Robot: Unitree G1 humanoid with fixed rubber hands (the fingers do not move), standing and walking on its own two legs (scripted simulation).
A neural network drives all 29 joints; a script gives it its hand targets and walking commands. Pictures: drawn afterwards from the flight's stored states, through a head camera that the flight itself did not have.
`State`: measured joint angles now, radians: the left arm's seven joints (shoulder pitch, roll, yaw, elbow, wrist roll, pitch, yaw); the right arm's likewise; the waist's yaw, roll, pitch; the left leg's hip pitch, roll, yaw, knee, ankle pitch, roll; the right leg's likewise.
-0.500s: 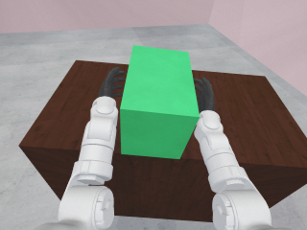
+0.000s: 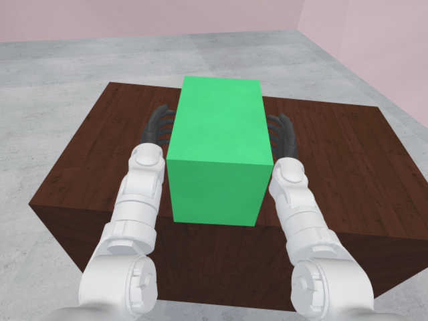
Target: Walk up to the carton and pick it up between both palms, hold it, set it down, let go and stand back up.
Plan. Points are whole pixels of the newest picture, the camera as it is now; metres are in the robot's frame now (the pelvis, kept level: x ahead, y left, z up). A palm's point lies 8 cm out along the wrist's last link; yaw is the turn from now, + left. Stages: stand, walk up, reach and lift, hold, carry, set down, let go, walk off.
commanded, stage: set down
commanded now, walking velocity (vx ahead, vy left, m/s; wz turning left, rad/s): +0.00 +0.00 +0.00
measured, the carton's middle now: (218, 148) +0.44 -0.01 +0.09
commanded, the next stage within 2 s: none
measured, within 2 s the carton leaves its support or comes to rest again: rests again in 1.36 s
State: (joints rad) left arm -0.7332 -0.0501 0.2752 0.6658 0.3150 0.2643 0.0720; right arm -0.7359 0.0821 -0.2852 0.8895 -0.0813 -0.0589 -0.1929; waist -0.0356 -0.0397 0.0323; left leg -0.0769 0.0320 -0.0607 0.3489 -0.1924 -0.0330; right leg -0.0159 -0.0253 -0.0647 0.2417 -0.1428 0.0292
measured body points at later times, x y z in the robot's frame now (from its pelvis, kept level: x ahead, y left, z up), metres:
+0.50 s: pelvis +0.00 +0.00 +0.00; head +0.00 +0.02 +0.45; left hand +0.42 +0.12 +0.11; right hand +0.41 -0.14 +0.11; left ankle +0.00 +0.13 -0.75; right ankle +0.00 -0.14 -0.75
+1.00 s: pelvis +0.01 +0.00 +0.00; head +0.05 +0.01 +0.45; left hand +0.45 +0.11 +0.07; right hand +0.42 -0.15 +0.08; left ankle +0.00 +0.13 -0.75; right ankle +0.00 -0.14 -0.75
